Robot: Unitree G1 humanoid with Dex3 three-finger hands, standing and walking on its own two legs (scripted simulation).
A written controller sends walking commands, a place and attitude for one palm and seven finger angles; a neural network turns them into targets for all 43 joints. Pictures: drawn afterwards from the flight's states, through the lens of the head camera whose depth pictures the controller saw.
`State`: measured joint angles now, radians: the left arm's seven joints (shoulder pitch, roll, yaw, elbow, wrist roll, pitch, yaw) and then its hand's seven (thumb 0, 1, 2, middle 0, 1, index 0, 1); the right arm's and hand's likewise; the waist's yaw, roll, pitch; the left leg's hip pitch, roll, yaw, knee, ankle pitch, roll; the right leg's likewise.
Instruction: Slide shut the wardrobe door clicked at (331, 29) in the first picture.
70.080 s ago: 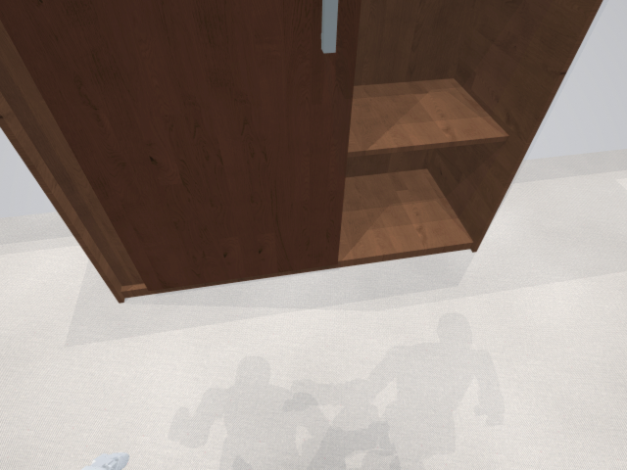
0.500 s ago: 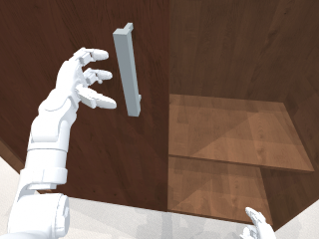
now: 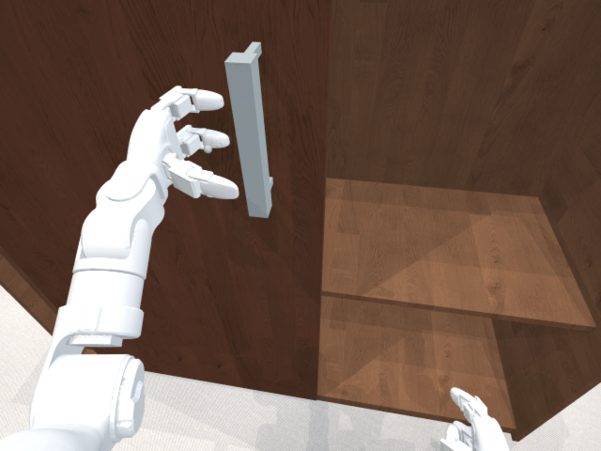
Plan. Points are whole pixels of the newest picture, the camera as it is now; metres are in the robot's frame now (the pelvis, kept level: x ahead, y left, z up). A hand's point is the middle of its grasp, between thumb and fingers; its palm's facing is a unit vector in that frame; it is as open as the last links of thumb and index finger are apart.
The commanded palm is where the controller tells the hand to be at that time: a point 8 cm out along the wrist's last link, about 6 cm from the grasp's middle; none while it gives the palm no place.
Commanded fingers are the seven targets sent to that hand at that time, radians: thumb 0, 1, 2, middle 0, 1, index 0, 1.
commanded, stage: slide the fingers in behind the handle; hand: left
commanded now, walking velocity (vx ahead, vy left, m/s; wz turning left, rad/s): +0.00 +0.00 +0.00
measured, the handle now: (257, 136) +0.43 +0.10 +0.24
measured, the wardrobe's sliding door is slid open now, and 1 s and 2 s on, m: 0.60 0.60 0.60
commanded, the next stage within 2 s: grip the handle and tug to test in 1.60 s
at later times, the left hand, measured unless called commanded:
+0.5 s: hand (230, 157) +0.39 +0.13 +0.23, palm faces -0.01 -1.00 -0.03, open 14.0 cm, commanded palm +0.37 +0.17 +0.23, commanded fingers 0.00 -0.50 0.30 -0.30 -1.20 -0.30 -1.20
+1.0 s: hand (253, 155) +0.39 +0.10 +0.23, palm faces -0.06 -1.00 +0.00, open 13.9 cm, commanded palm +0.36 +0.15 +0.23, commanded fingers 0.00 -0.50 0.30 -0.30 -1.20 -0.30 -1.20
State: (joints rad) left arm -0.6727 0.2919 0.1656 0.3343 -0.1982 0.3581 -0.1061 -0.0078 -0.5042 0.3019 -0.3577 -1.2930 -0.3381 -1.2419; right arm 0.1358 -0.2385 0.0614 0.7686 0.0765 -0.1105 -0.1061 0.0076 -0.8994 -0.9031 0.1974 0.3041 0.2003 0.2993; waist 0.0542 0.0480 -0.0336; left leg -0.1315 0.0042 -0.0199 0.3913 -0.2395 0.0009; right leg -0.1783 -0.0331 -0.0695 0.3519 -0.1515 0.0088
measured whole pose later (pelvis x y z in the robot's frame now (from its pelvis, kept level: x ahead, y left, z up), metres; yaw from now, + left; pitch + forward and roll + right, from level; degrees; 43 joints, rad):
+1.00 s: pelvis +0.01 +0.00 +0.00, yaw -2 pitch -2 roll +0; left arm -0.55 0.19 0.14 0.11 -0.20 0.48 -0.03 -0.01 -0.50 0.30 -0.34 -1.24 -0.32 -1.20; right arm 0.08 -0.22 0.07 0.73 0.06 -0.03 -0.08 0.01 -0.90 -0.90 0.20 0.30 0.20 0.30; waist 0.03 0.06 -0.06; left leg -0.08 0.02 0.02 0.37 -0.26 -0.01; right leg -0.16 -0.01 -0.03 0.36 -0.17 0.00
